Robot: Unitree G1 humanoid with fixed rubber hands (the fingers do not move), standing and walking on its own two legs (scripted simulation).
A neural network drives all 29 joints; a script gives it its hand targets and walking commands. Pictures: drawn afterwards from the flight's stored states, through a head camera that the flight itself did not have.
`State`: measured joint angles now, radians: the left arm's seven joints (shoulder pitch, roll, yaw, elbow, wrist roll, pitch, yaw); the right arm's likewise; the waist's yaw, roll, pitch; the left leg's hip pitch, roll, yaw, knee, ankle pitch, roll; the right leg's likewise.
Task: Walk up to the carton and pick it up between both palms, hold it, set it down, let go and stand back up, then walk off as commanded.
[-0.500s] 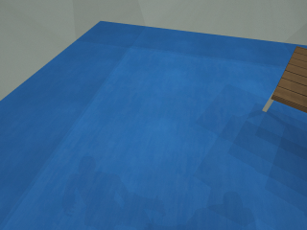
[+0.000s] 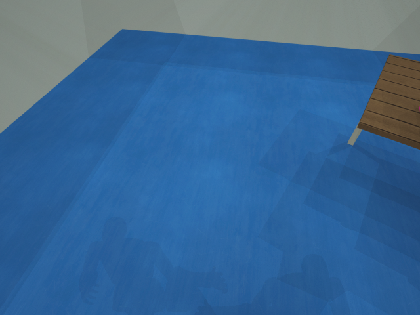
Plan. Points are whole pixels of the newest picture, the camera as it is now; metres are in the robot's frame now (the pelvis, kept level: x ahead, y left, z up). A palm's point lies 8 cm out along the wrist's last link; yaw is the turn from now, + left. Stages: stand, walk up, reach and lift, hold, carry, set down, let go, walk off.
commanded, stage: walk up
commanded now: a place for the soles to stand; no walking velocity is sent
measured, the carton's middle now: out of the picture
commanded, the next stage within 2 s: none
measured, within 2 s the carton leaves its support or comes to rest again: neither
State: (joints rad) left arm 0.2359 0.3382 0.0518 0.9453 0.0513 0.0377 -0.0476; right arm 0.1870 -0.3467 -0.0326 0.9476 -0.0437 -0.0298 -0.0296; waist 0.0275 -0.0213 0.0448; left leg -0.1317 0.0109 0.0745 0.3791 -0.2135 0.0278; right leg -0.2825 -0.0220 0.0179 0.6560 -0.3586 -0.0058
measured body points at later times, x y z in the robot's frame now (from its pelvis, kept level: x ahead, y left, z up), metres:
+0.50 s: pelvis +0.10 -0.13 -0.02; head +0.12 -0.12 +0.43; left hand +0.27 +0.16 -0.12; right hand +0.13 -0.46 -0.09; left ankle +0.17 -0.04 -0.72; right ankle +0.09 -0.26 -0.74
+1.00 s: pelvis +0.24 -0.28 -0.04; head +0.27 -0.29 +0.41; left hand +0.54 -0.12 -0.12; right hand +0.08 -0.59 -0.11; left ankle +0.21 -0.07 -0.72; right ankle +0.25 -0.46 -0.74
